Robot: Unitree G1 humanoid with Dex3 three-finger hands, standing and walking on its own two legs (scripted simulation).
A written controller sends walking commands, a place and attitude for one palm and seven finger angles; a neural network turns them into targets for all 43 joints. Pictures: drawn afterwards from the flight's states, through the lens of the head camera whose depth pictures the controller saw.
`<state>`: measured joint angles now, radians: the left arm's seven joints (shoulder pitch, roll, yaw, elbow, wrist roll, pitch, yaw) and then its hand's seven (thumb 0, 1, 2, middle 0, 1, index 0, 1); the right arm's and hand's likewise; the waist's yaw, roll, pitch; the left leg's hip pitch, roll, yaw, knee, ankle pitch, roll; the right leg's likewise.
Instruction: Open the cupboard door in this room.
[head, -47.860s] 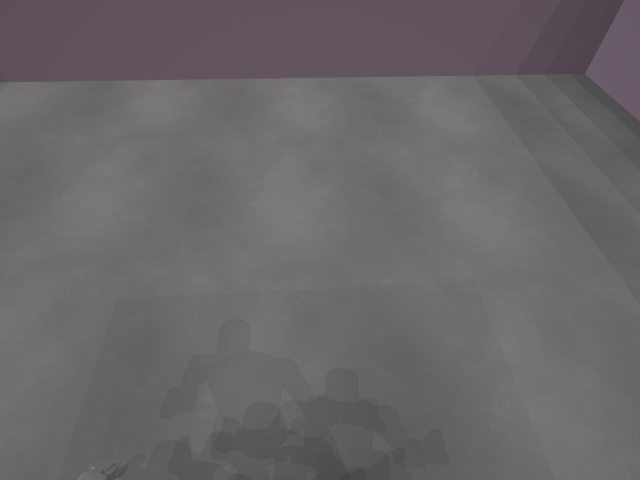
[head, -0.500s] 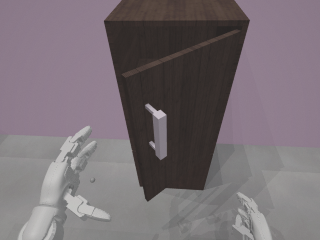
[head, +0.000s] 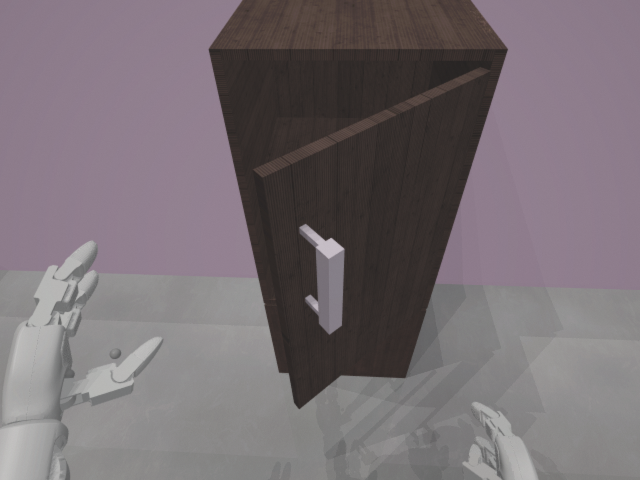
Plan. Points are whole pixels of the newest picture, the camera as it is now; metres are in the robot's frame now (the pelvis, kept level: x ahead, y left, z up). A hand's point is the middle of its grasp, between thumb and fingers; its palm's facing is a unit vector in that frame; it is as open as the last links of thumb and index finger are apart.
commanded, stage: draw the hand back to the body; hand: left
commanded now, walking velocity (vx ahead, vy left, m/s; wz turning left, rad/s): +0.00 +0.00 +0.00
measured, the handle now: (319, 280) +0.34 +0.04 +0.08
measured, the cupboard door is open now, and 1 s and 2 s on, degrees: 42 42 42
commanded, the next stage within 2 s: step back with the hand held close in 0.58 s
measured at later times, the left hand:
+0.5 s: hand (95, 340) +0.20 +0.25 +0.15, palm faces +0.43 -0.81 -0.40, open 7.5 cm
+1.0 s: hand (91, 358) +0.19 +0.25 +0.14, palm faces +0.32 -0.80 -0.51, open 7.4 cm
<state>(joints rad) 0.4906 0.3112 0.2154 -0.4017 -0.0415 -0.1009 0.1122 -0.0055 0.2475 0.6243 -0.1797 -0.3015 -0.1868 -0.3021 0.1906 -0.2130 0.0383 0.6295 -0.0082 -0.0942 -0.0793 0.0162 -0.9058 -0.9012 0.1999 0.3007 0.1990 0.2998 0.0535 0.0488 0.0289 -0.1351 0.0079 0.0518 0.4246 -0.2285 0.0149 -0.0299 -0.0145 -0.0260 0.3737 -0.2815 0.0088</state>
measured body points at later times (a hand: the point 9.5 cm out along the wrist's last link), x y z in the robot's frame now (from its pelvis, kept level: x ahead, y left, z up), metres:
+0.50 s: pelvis +0.01 -0.01 +0.00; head +0.00 -0.03 +0.45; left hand +0.17 +0.29 +0.17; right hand +0.20 -0.24 -0.09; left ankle +0.00 +0.11 -0.74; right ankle -0.05 -0.12 -0.74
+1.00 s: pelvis -0.02 -0.01 +0.00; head +0.00 -0.02 +0.45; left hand +0.16 +0.29 +0.17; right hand +0.16 -0.26 -0.09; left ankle +0.00 +0.11 -0.74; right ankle -0.05 -0.12 -0.74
